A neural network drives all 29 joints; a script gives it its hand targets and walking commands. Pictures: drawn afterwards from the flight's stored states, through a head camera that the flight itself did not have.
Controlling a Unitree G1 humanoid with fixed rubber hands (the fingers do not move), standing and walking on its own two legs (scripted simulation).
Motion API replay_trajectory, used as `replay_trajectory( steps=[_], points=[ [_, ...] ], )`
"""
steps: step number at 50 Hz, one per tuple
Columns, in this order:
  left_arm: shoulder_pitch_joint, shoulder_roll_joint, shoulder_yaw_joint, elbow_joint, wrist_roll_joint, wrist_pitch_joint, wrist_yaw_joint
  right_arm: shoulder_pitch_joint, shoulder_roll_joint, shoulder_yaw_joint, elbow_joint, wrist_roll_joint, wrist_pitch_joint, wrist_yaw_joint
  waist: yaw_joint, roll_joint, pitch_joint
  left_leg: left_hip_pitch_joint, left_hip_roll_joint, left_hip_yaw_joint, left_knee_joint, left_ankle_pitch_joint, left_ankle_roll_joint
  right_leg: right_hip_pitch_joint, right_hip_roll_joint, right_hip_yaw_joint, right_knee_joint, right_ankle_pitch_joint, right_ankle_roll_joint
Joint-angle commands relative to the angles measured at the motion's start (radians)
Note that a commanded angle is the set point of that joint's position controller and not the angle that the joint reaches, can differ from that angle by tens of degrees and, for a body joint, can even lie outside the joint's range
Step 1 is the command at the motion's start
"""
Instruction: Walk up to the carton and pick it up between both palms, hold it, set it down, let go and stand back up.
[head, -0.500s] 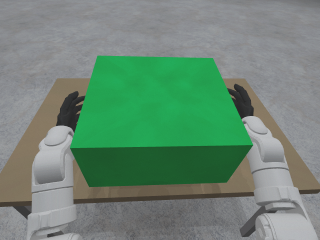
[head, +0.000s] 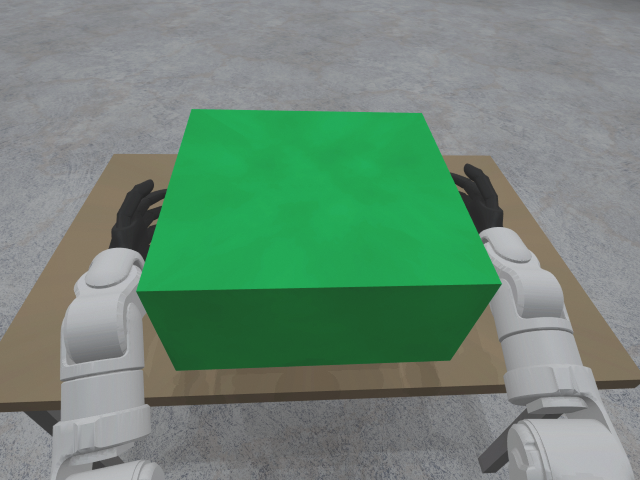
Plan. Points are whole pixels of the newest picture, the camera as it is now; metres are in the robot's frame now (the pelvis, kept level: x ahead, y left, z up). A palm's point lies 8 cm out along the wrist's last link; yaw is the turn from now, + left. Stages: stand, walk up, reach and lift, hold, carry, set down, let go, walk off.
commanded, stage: hold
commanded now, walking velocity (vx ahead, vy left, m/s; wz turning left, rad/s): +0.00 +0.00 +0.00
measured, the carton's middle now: (313, 227) +0.38 +0.01 +0.15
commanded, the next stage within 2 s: none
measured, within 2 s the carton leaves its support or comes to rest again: neither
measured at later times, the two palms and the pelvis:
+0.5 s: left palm (132, 251) +0.33 +0.21 +0.16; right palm (482, 232) +0.35 -0.20 +0.17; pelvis +0.00 +0.00 +0.00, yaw +0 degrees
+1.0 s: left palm (129, 251) +0.33 +0.22 +0.16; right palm (479, 230) +0.35 -0.19 +0.17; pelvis +0.00 +0.00 +0.00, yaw +0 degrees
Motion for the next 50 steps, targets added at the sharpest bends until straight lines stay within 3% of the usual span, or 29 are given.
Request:
replay_trajectory(
  steps=[1,2,5,9,11,16,17,19,20,21,23,24,27,28,30,31,34,36,37,38,39,40,41,42,45,46,47,49,50],
  points=[
    [-0.728,-0.394,-0.475,-0.287,-0.119,-0.099,-0.111,-0.719,0.425,0.394,-0.428,0.119,-0.063,0.145,-0.016,0.043,-0.451,0.211,-0.074,0.005,0.014,0.225,-0.009,0.093,0.039,0.012,-0.013,0.331,0.029],
    [-0.758,-0.376,-0.444,-0.255,-0.107,-0.099,-0.110,-0.687,0.418,0.356,-0.342,0.106,-0.055,0.144,-0.028,0.071,-0.415,0.213,-0.069,0.003,0.004,0.188,-0.012,0.060,0.036,0.011,-0.022,0.265,0.025],
    [-0.704,-0.374,-0.436,-0.313,-0.103,-0.099,-0.109,-0.665,0.442,0.422,-0.421,0.151,-0.055,0.139,0.022,0.045,-0.456,0.216,-0.080,0.006,0.026,0.257,-0.003,0.124,0.034,0.018,-0.002,0.374,0.042],
    [-0.729,-0.379,-0.472,-0.320,-0.119,-0.101,-0.103,-0.687,0.405,0.378,-0.429,0.127,-0.060,0.147,-0.020,0.061,-0.448,0.255,-0.064,-0.006,0.025,0.261,-0.026,0.051,0.049,0.004,-0.014,0.301,0.026],
    [-0.720,-0.385,-0.474,-0.342,-0.131,-0.107,-0.095,-0.688,0.432,0.403,-0.472,0.139,-0.062,0.148,0.013,0.046,-0.494,0.240,-0.068,0.002,0.023,0.246,-0.012,0.082,0.047,0.010,-0.015,0.302,0.029],
    [-0.726,-0.375,-0.451,-0.284,-0.108,-0.096,-0.099,-0.674,0.409,0.373,-0.386,0.111,-0.048,0.155,-0.004,0.037,-0.395,0.195,-0.064,0.006,-0.002,0.175,-0.009,0.061,0.042,0.008,-0.024,0.240,0.024],
    [-0.702,-0.400,-0.488,-0.346,-0.137,-0.099,-0.096,-0.643,0.423,0.399,-0.446,0.121,-0.054,0.155,-0.007,0.041,-0.428,0.224,-0.062,0.002,0.016,0.238,-0.019,0.076,0.044,0.006,-0.006,0.310,0.024],
    [-0.709,-0.377,-0.456,-0.291,-0.124,-0.095,-0.095,-0.712,0.401,0.373,-0.436,0.127,-0.056,0.157,-0.003,0.042,-0.418,0.216,-0.056,0.003,0.003,0.192,-0.016,0.047,0.045,0.001,-0.022,0.232,0.018],
    [-0.694,-0.366,-0.412,-0.256,-0.096,-0.088,-0.099,-0.706,0.422,0.394,-0.412,0.122,-0.056,0.156,0.034,-0.001,-0.398,0.195,-0.061,0.009,0.000,0.221,0.006,0.080,0.045,0.008,-0.025,0.255,0.022],
    [-0.679,-0.387,-0.459,-0.304,-0.120,-0.092,-0.100,-0.664,0.417,0.394,-0.435,0.120,-0.054,0.154,-0.003,0.016,-0.441,0.217,-0.065,0.009,0.015,0.246,-0.009,0.090,0.045,0.006,-0.014,0.311,0.026],
    [-0.724,-0.402,-0.514,-0.415,-0.145,-0.106,-0.093,-0.656,0.424,0.423,-0.492,0.150,-0.064,0.148,-0.018,0.062,-0.531,0.283,-0.066,-0.008,0.047,0.359,-0.035,0.095,0.047,0.002,0.006,0.412,0.037],
    [-0.687,-0.393,-0.504,-0.354,-0.135,-0.103,-0.081,-0.683,0.401,0.426,-0.491,0.159,-0.066,0.148,-0.002,0.063,-0.509,0.303,-0.056,-0.014,0.050,0.378,-0.040,0.061,0.060,-0.006,0.003,0.389,0.027],
    [-0.679,-0.355,-0.440,-0.278,-0.105,-0.084,-0.090,-0.691,0.409,0.386,-0.439,0.127,-0.047,0.150,0.010,0.027,-0.387,0.213,-0.065,0.006,0.008,0.204,-0.003,0.057,0.042,0.011,-0.030,0.264,0.023],
    [-0.673,-0.383,-0.470,-0.298,-0.113,-0.084,-0.096,-0.625,0.410,0.381,-0.390,0.124,-0.043,0.153,-0.018,0.060,-0.399,0.224,-0.062,0.000,0.009,0.215,-0.023,0.062,0.045,0.008,-0.023,0.270,0.014],
    [-0.742,-0.405,-0.478,-0.305,-0.128,-0.090,-0.099,-0.682,0.424,0.368,-0.394,0.120,-0.045,0.159,-0.020,0.063,-0.401,0.195,-0.063,-0.002,0.006,0.190,-0.019,0.054,0.040,0.012,-0.022,0.231,0.020],
    [-0.720,-0.393,-0.468,-0.312,-0.131,-0.093,-0.099,-0.700,0.434,0.394,-0.456,0.133,-0.050,0.156,0.006,0.024,-0.438,0.201,-0.062,0.003,0.004,0.193,-0.002,0.076,0.036,0.012,-0.016,0.274,0.031],
    [-0.735,-0.368,-0.457,-0.339,-0.122,-0.105,-0.090,-0.668,0.428,0.414,-0.427,0.140,-0.052,0.150,0.015,0.047,-0.473,0.241,-0.070,0.002,0.026,0.282,-0.016,0.089,0.045,0.006,0.002,0.351,0.030],
    [-0.703,-0.364,-0.459,-0.301,-0.110,-0.079,-0.101,-0.652,0.383,0.360,-0.397,0.116,-0.039,0.143,-0.030,0.078,-0.417,0.230,-0.069,0.001,0.009,0.222,-0.024,0.079,0.035,0.015,-0.020,0.311,0.029],
    [-0.685,-0.373,-0.438,-0.258,-0.105,-0.078,-0.108,-0.686,0.404,0.373,-0.404,0.121,-0.037,0.147,-0.011,0.024,-0.391,0.194,-0.066,0.007,-0.003,0.162,-0.003,0.070,0.035,0.015,-0.026,0.281,0.032],
    [-0.736,-0.358,-0.432,-0.263,-0.092,-0.087,-0.107,-0.730,0.439,0.387,-0.425,0.123,-0.051,0.149,0.020,0.034,-0.402,0.178,-0.076,0.012,-0.001,0.162,0.008,0.084,0.030,0.020,-0.027,0.268,0.036],
    [-0.728,-0.390,-0.457,-0.326,-0.101,-0.094,-0.101,-0.680,0.453,0.407,-0.432,0.136,-0.052,0.150,0.008,0.057,-0.432,0.193,-0.076,0.007,0.010,0.212,-0.003,0.105,0.036,0.013,-0.008,0.310,0.030],
    [-0.715,-0.389,-0.452,-0.333,-0.114,-0.101,-0.102,-0.707,0.462,0.433,-0.482,0.152,-0.061,0.147,0.034,0.022,-0.477,0.209,-0.071,0.007,0.013,0.233,0.002,0.104,0.035,0.010,-0.006,0.332,0.037],
    [-0.749,-0.402,-0.481,-0.376,-0.130,-0.103,-0.102,-0.682,0.442,0.405,-0.473,0.133,-0.054,0.148,-0.008,0.058,-0.474,0.211,-0.072,0.005,0.010,0.197,-0.006,0.084,0.029,0.011,-0.009,0.299,0.034],
    [-0.743,-0.378,-0.452,-0.271,-0.125,-0.098,-0.100,-0.713,0.415,0.383,-0.430,0.116,-0.052,0.149,0.001,0.024,-0.438,0.179,-0.064,-0.001,0.002,0.171,-0.004,0.070,0.037,0.007,-0.009,0.270,0.030],
    [-0.712,-0.391,-0.449,-0.288,-0.109,-0.098,-0.103,-0.679,0.442,0.393,-0.402,0.115,-0.049,0.150,0.001,0.043,-0.442,0.184,-0.075,0.012,0.002,0.171,-0.002,0.105,0.030,0.013,-0.005,0.290,0.034],
    [-0.759,-0.368,-0.422,-0.237,-0.106,-0.100,-0.109,-0.737,0.442,0.391,-0.391,0.111,-0.051,0.151,0.013,0.008,-0.421,0.165,-0.073,0.010,-0.004,0.137,0.011,0.095,0.027,0.015,-0.014,0.268,0.038],
    [-0.721,-0.392,-0.442,-0.313,-0.130,-0.103,-0.111,-0.676,0.466,0.413,-0.434,0.122,-0.038,0.144,0.006,0.000,-0.427,0.164,-0.078,0.012,0.004,0.183,0.013,0.113,0.024,0.026,-0.006,0.334,0.045],
    [-0.741,-0.392,-0.468,-0.270,-0.144,-0.105,-0.112,-0.746,0.454,0.406,-0.459,0.129,-0.054,0.141,0.001,0.012,-0.489,0.190,-0.072,0.005,0.008,0.192,0.001,0.107,0.036,0.010,-0.001,0.325,0.039],
    [-0.769,-0.364,-0.437,-0.221,-0.121,-0.109,-0.104,-0.768,0.409,0.352,-0.403,0.099,-0.059,0.145,0.004,0.051,-0.460,0.193,-0.063,0.004,-0.002,0.160,-0.008,0.046,0.042,-0.002,-0.017,0.215,0.024]
  ],
)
